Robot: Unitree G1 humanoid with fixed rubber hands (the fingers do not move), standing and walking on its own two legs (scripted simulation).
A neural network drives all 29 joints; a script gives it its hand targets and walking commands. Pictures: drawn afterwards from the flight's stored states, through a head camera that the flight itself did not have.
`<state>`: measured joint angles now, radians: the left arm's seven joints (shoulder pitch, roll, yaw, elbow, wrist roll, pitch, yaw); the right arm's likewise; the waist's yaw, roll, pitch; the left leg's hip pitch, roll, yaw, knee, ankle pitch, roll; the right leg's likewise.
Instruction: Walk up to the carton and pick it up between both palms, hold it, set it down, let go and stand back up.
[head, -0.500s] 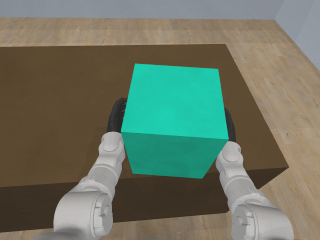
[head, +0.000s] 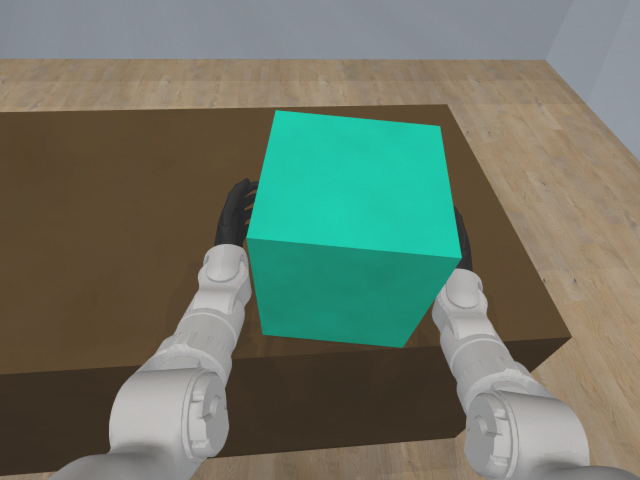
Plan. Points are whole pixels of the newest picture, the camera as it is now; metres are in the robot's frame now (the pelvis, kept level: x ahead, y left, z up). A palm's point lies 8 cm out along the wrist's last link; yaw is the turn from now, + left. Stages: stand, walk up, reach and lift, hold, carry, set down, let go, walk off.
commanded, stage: reach and lift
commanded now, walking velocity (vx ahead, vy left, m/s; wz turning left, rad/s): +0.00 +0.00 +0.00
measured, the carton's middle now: (344, 238) +0.41 -0.04 +0.07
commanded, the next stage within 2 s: none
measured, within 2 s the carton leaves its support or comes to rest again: neither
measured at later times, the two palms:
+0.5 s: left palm (208, 203) +0.39 +0.13 +0.16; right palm (465, 214) +0.37 -0.17 +0.15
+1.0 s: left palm (202, 214) +0.36 +0.13 +0.17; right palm (469, 239) +0.34 -0.17 +0.14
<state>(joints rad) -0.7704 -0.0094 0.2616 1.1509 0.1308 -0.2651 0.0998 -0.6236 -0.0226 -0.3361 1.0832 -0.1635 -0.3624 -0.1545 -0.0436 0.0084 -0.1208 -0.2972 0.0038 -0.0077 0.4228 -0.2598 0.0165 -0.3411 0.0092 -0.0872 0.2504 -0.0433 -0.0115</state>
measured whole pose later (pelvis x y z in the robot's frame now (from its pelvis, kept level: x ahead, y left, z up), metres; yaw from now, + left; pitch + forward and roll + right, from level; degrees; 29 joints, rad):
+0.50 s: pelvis +0.00 +0.00 +0.00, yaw +2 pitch -2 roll -2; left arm -0.67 -0.02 0.25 0.52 0.14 0.32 0.08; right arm -0.62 -0.06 -0.09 0.65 0.10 0.13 -0.20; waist -0.10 -0.03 -0.04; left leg -0.10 0.00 -0.04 0.40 -0.27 0.01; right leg -0.15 0.00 -0.12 0.27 -0.08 -0.01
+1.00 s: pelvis -0.02 +0.01 +0.00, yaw +0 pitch -7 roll -2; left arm -0.62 -0.08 0.22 0.25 0.25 0.59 0.09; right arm -0.57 -0.07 -0.10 0.56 0.14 0.23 -0.15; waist -0.08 -0.02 0.05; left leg -0.02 0.00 0.00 0.43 -0.28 0.03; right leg -0.07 0.00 -0.08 0.27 -0.07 0.00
